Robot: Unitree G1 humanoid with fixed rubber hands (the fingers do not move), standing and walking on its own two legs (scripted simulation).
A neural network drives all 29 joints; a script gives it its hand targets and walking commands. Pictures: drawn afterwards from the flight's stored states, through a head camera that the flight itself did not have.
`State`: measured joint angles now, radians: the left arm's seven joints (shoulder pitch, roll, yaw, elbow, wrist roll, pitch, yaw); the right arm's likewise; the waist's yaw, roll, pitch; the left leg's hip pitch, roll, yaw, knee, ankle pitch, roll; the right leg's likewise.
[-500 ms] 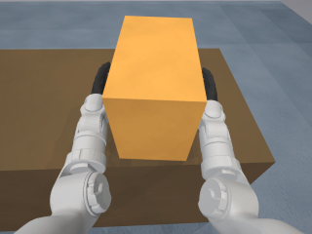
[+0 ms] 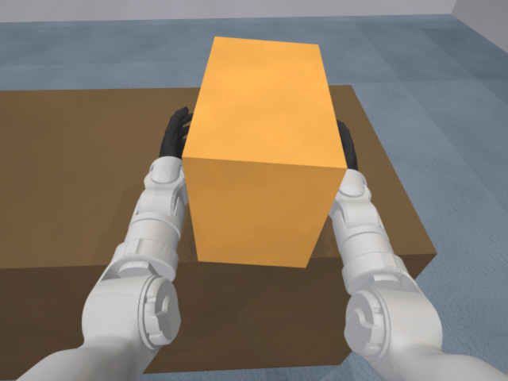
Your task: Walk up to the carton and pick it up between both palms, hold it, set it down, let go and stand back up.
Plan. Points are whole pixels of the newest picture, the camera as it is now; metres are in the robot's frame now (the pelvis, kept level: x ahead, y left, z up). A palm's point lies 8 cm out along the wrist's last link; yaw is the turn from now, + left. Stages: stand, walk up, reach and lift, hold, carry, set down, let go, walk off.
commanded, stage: reach and lift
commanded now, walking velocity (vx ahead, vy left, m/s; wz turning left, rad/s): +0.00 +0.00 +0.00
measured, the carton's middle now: (259, 150) +0.46 -0.02 +0.13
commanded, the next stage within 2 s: none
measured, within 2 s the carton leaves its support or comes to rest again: neither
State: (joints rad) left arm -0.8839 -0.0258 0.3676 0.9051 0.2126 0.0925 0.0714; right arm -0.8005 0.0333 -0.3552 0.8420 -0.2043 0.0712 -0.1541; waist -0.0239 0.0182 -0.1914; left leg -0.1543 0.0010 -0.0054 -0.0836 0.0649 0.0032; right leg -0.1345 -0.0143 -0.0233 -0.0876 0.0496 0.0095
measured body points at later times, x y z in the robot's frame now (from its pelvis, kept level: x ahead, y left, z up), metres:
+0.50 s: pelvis +0.00 +0.00 +0.00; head -0.03 -0.01 +0.45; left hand +0.42 +0.13 +0.21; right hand +0.41 -0.15 +0.19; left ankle +0.00 +0.12 -0.75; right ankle -0.02 -0.12 -0.75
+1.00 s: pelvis -0.01 +0.00 +0.00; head -0.04 +0.00 +0.45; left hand +0.38 +0.14 +0.24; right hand +0.38 -0.14 +0.22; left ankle +0.00 +0.12 -0.75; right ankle -0.02 -0.13 -0.75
